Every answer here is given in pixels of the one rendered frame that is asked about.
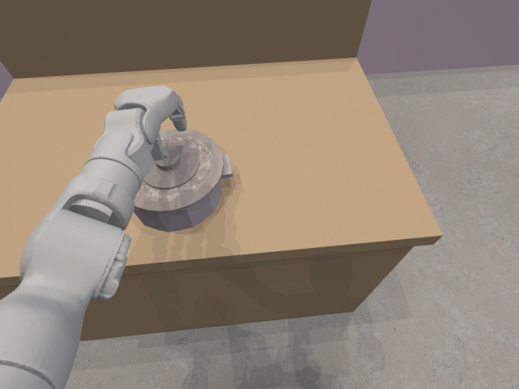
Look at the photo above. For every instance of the knob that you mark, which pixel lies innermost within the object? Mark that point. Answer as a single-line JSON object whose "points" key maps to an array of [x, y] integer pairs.
{"points": [[170, 162]]}

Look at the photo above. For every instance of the pot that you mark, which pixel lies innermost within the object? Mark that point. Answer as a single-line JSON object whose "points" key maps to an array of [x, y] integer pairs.
{"points": [[190, 217]]}

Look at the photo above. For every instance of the left robot forearm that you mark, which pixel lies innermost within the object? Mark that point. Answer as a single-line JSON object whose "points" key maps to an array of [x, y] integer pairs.
{"points": [[106, 187]]}

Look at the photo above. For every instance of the lid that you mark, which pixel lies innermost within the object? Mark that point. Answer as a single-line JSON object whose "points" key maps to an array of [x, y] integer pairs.
{"points": [[194, 179]]}

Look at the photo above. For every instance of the left robot upper arm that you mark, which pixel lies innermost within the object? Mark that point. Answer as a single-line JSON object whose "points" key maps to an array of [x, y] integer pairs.
{"points": [[77, 260]]}

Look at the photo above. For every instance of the table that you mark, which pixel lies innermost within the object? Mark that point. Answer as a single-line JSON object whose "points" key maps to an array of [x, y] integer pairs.
{"points": [[322, 204]]}

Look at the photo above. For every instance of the robot left hand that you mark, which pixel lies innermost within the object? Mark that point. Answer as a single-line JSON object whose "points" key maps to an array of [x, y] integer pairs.
{"points": [[166, 102]]}

